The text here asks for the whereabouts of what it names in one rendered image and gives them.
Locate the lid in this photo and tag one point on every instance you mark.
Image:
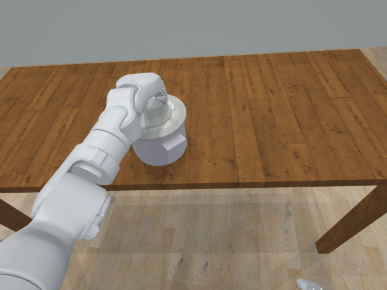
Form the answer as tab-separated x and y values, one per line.
167	122

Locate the knob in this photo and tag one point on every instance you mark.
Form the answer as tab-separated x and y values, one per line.
154	107

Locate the table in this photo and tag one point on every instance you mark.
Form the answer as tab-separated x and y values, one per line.
303	119

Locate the robot left forearm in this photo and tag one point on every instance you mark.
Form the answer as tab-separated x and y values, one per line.
98	157

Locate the left robot upper arm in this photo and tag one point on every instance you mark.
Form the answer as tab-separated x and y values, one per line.
37	256

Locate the robot left hand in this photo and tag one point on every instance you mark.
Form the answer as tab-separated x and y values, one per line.
153	86

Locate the pot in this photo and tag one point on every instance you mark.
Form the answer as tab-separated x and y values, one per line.
161	152

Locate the robot right hand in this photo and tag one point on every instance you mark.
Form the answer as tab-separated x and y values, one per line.
307	285

